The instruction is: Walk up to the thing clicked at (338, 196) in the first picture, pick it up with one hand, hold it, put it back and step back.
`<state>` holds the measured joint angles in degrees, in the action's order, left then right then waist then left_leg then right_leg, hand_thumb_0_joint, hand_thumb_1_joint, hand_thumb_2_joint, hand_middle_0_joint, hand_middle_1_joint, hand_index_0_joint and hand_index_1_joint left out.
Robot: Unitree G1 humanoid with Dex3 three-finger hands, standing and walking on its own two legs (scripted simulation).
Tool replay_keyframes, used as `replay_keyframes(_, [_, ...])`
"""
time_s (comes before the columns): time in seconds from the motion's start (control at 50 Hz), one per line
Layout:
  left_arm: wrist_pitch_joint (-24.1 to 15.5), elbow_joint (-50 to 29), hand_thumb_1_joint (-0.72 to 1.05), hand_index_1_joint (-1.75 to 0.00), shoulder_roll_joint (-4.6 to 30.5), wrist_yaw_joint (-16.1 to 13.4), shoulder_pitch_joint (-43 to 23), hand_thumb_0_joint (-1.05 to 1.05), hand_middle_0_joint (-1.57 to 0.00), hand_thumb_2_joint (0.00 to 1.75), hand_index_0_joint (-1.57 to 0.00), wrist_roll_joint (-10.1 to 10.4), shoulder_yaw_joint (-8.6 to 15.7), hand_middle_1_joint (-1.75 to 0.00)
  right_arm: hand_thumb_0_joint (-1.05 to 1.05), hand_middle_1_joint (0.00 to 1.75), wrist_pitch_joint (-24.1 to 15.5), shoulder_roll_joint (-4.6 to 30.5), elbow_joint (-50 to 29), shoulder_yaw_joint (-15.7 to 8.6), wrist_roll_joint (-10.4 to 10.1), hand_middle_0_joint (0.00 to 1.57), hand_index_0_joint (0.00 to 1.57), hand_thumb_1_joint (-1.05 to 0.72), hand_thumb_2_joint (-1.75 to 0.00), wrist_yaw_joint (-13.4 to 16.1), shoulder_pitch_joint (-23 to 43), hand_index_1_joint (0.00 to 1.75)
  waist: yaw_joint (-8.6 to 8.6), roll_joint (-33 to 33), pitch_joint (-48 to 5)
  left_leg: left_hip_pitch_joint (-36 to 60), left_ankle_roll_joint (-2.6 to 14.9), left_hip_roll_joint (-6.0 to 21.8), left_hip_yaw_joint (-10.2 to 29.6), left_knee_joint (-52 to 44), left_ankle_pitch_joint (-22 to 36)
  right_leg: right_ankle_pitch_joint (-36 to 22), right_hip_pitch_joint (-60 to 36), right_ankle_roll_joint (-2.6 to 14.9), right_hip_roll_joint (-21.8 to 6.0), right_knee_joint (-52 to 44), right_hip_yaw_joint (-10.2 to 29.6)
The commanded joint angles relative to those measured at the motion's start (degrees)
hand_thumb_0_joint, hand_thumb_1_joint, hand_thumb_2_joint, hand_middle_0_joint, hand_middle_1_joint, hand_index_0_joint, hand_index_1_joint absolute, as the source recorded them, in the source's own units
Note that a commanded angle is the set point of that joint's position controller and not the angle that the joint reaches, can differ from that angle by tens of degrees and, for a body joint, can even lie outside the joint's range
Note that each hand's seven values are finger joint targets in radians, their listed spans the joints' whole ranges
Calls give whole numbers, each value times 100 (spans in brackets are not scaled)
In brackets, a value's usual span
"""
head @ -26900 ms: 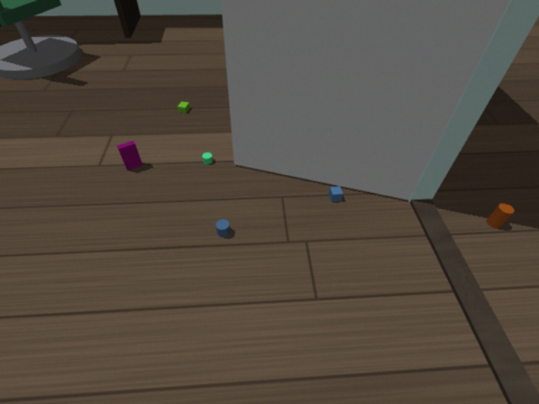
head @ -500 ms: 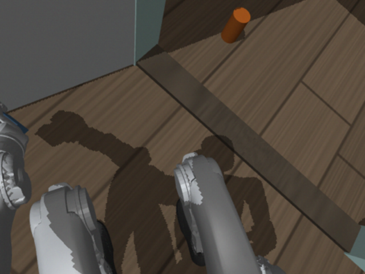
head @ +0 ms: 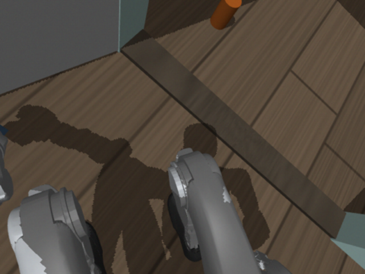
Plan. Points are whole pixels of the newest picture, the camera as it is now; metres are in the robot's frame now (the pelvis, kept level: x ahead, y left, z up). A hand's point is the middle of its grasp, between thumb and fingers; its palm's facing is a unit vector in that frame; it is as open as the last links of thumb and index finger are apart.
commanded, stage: lower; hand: left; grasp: from above
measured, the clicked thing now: out of the picture +0.46 +0.32 -0.20
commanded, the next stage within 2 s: rest in 0.06 s
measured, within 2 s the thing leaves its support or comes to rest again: rests again in 1.12 s
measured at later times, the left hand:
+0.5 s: hand out of the picture +0.46 +0.31 -0.21, palm faces -0.28 -0.35 -0.89, open 8.2 cm
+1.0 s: hand out of the picture +0.47 +0.31 -0.24, palm faces -0.27 -0.36 -0.89, open 8.2 cm
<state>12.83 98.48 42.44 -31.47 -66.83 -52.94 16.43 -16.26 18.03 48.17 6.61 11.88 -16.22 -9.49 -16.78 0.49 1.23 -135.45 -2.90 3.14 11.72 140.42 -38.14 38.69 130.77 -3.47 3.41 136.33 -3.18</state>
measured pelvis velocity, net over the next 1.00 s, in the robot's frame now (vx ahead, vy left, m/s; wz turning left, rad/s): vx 0.00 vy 0.01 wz -0.09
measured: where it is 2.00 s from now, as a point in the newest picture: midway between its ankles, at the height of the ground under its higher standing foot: (144, 254)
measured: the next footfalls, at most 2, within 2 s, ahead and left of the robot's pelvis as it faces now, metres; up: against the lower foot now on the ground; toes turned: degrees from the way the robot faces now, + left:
none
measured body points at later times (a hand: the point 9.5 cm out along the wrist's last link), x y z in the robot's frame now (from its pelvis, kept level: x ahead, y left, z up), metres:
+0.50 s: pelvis +0.00 +0.01 +0.00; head +0.28 +0.08 +0.34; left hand +0.48 +0.32 -0.16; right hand +0.02 -0.24 -0.09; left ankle +0.08 +0.15 -0.28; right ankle +0.10 -0.13 -0.28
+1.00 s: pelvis +0.00 +0.01 +0.00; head +0.29 +0.10 +0.33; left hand +0.48 +0.32 -0.19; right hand +0.00 -0.23 -0.07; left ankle +0.08 +0.15 -0.28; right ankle +0.10 -0.12 -0.28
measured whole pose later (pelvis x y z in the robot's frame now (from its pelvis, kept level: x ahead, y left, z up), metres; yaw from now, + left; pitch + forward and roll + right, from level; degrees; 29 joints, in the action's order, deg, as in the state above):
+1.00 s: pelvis +0.00 +0.01 +0.00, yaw -5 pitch +29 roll -13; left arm 10.5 103.7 53.8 -38.5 -69.5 -52.4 16.8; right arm -20.1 19.3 43.4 15.0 13.7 -20.1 -7.3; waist -22.3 6.6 10.2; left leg -134.5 -2.1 3.6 16.4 144.0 -40.3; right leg 38.9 127.4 -4.5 4.9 135.4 -6.9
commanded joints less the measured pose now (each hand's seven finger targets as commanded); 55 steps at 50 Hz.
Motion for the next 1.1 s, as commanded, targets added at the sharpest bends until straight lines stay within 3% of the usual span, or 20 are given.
replay_keyframes(0.0, [-75,-845,63,-39,1508,-366,-1959,0,-116,47,-114,-132,-131,-37,0,30,-71,1414,55,-320,-13,20,20,-92,-91,3,-1291,30,-161,-1937,-3973,2758,354,-5,-800,-1158,872,-1163,-2143,431,150,-1424,-767])
replay_keyframes(0.12, [-88,-989,62,-41,1704,-489,-1820,0,-116,54,-113,-130,14,-38,0,30,-52,1438,9,-263,-9,20,20,-93,-91,-53,-1303,30,-132,-2055,-4066,2808,353,24,-763,-1047,1084,-1411,-2308,420,153,-1344,-802])
replay_keyframes(0.26, [-50,-726,67,-36,1749,-638,-1758,0,-120,52,-117,-90,47,-33,0,30,-86,1523,-40,-167,34,20,20,-92,-90,-143,-1294,30,-270,-2098,-3808,2853,328,53,-661,-1077,1134,-1437,-2271,439,176,-1335,-903])
replay_keyframes(0.3, [-48,-527,67,-37,1697,-664,-1741,0,-119,52,-117,-70,-56,-35,0,30,-110,1525,-15,-113,56,20,20,-92,-90,-166,-1233,30,-335,-2078,-3678,2824,340,64,-625,-1035,1097,-1448,-2182,434,200,-1316,-925])
replay_keyframes(0.32, [-71,-508,67,-38,1751,-679,-1852,0,-119,53,-117,-70,-39,-35,0,30,-136,1556,-28,-94,63,20,20,-92,-90,-175,-1264,30,-422,-2011,-3587,2773,355,65,-605,-1001,1054,-1410,-2184,419,189,-1336,-944])
replay_keyframes(0.34, [-103,-602,68,-36,1902,-711,-1870,0,-119,51,-117,-76,42,-34,0,30,-160,1622,-23,-95,41,20,20,-92,-90,-175,-1269,30,-384,-2079,-3660,2843,342,62,-582,-1042,1064,-1387,-2179,431,183,-1321,-977])
replay_keyframes(0.44, [-174,-418,72,-35,1948,-702,-1947,0,-122,49,-120,-83,-117,-34,0,30,-251,1645,-51,60,107,20,20,-92,-90,-228,-1213,30,-552,-2131,-3407,2887,343,83,-557,-934,1118,-1481,-2203,419,203,-1304,-1007])
replay_keyframes(0.48, [-211,-420,73,-33,2051,-745,-1843,0,-125,50,-122,-59,-44,-30,0,30,-280,1703,-88,72,90,20,20,-92,-90,-232,-1210,30,-484,-2218,-3483,2972,322,100,-547,-979,1174,-1518,-2354,423,216,-1326,-1015])
replay_keyframes(0.66, [-215,-217,74,-35,2187,-886,-1818,0,-123,49,-121,-45,-118,-34,0,30,-339,1814,-195,230,137,20,20,-92,-91,-322,-1125,30,-640,-2301,-3244,2922,318,141,-469,-967,1128,-1557,-2429,416,262,-1332,-1092])
replay_keyframes(0.74, [-227,-254,71,-35,2331,-899,-1824,0,-121,49,-119,-19,-87,-33,0,30,-369,1857,-203,271,110,20,20,-92,-91,-322,-1082,30,-604,-2322,-3241,2928,317,146,-452,-940,1126,-1561,-2442,413,266,-1331,-1097])
replay_keyframes(0.8, [-231,-229,72,-35,2315,-894,-1910,0,-121,48,-119,-20,-179,-34,0,30,-397,1875,-249,329,132,20,20,-92,-91,-331,-1069,30,-749,-2323,-3130,2952,310,157,-411,-924,1137,-1586,-2445,408,273,-1325,-1142])
replay_keyframes(0.92, [-227,-208,75,-34,2449,-968,-1857,0,-122,48,-120,-7,-116,-33,0,30,-428,1940,-291,371,114,20,20,-91,-90,-351,-1044,30,-740,-2422,-3054,3096,275,185,-351,-989,1138,-1564,-2437,421,275,-1328,-1220])
replay_keyframes(1.04, [-217,-158,72,-38,2418,-977,-1959,0,-118,49,-117,2,-262,-37,0,30,-438,1983,-355,448,140,20,20,-91,-90,-376,-1014,30,-902,-2465,-2852,3031,275,194,-317,-953,1122,-1602,-2417,417,295,-1324,-1238])
replay_keyframes(1.06, [-209,-25,72,-37,2540,-1015,-1820,0,-117,47,-116,-9,-148,-37,0,30,-434,2037,-288,425,125,20,20,-91,-90,-371,-1071,30,-860,-2398,-2933,3085,269,205,-282,-1002,1125,-1595,-2515,415,299,-1366,-1265])
replay_keyframes(1.08, [-216,-100,72,-37,2496,-1016,-1942,0,-118,47,-117,-7,-210,-37,0,30,-449,2006,-318,469,139,20,20,-91,-90,-380,-1089,30,-933,-2440,-2834,3065,278,199,-291,-942,1167,-1647,-2471,406,280,-1339,-1251])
